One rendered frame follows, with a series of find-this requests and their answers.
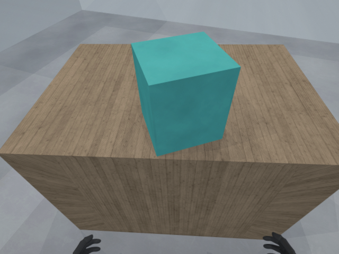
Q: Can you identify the carton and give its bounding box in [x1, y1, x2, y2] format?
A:
[131, 32, 241, 156]

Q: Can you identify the left robot hand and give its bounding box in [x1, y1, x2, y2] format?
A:
[73, 234, 101, 254]

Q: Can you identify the pedestal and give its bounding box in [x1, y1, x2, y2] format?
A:
[0, 44, 339, 240]

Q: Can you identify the right robot hand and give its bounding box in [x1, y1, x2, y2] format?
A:
[263, 232, 296, 254]

